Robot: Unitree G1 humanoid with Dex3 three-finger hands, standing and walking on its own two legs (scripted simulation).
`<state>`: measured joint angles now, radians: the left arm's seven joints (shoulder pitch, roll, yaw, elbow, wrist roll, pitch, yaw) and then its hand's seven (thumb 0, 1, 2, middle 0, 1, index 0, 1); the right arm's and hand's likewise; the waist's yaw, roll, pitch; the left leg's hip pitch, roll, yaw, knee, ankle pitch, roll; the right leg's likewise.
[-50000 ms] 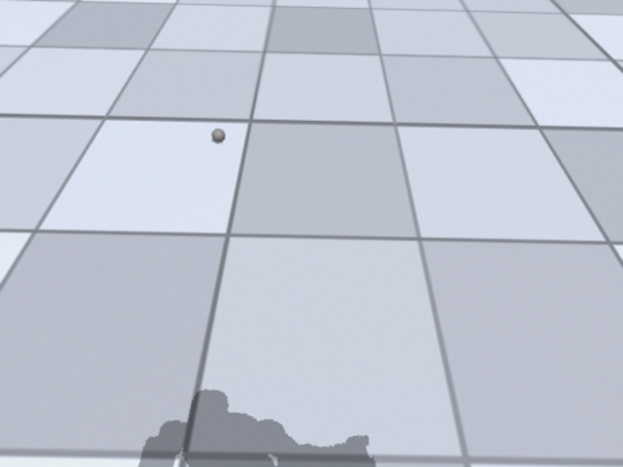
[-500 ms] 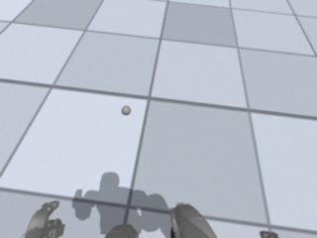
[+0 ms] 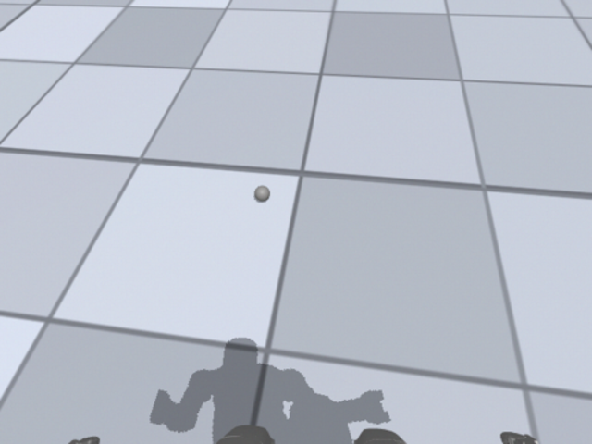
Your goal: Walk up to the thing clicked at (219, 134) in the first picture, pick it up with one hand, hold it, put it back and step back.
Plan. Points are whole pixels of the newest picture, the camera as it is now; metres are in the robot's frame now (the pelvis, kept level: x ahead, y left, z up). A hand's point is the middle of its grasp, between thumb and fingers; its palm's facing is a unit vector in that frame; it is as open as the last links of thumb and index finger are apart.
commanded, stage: step back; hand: left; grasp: from above
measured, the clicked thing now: (262, 193) +1.11 +0.22 -0.72
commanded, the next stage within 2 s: stand in 0.92 s
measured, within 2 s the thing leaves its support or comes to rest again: neither
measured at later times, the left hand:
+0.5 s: hand out of the picture +0.07 +0.26 -0.14, palm faces +0.01 -0.94 -0.35, open 7.4 cm
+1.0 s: hand (135, 415) +0.16 +0.26 -0.13, palm faces -0.01 -0.93 -0.37, open 7.4 cm
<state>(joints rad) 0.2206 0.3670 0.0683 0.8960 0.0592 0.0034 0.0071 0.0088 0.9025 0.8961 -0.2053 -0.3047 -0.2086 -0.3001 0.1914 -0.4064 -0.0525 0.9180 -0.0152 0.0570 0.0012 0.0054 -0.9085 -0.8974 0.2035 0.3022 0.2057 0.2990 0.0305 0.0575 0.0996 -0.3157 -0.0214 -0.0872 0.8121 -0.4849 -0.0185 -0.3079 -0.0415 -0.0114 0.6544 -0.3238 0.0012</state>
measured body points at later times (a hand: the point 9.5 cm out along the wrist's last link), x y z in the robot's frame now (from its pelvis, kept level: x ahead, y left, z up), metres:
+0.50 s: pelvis +0.00 +0.01 +0.00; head +0.02 +0.00 +0.45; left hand +0.07 +0.31 -0.12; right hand +0.08 -0.31 -0.12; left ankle +0.01 +0.12 -0.73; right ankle +0.01 -0.13 -0.72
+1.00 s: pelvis +0.03 +0.01 +0.01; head +0.05 +0.01 +0.46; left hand +0.16 +0.31 -0.10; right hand +0.14 -0.29 -0.11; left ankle +0.01 +0.12 -0.72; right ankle +0.02 -0.13 -0.72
